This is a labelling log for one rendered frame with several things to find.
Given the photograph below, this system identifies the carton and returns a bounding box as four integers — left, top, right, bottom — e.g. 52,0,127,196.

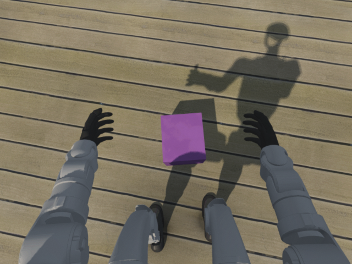
161,113,206,166

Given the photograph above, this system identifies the left robot hand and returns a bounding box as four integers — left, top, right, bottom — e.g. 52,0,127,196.
80,108,114,146

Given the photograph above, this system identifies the robot shin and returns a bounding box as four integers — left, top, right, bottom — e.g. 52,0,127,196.
135,205,160,244
208,198,232,212

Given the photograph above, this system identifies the robot left shin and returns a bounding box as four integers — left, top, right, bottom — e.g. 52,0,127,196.
135,205,160,244

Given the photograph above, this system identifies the right robot upper arm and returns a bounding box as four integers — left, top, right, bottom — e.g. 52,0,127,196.
282,244,348,264

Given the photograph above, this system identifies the robot right forearm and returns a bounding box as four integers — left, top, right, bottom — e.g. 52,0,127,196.
260,145,350,264

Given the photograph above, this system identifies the left robot upper arm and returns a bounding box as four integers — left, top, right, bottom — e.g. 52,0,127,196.
20,222,89,264

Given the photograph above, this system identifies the robot left forearm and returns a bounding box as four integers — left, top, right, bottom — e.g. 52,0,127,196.
18,140,98,264

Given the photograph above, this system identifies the robot right shin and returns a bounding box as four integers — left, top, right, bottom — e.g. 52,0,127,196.
208,198,232,212

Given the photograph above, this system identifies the right robot hand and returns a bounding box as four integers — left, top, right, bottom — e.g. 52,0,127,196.
243,110,279,149

